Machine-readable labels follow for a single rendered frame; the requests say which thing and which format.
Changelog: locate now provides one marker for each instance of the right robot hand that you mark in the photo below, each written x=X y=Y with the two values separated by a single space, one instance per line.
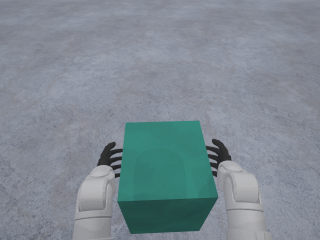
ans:
x=222 y=152

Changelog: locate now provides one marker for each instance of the robot right forearm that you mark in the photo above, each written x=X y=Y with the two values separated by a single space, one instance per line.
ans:
x=243 y=203

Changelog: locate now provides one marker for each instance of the robot left forearm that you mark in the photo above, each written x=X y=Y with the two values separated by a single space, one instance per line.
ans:
x=94 y=205

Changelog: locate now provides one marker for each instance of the carton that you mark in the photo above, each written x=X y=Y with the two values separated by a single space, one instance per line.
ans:
x=166 y=182

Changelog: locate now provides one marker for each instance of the left robot hand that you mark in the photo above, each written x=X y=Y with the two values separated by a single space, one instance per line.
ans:
x=106 y=160

